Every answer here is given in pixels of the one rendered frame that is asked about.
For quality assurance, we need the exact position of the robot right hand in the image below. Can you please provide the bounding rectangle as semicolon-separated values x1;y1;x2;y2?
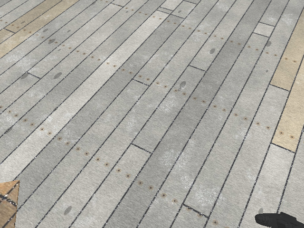
255;212;304;228

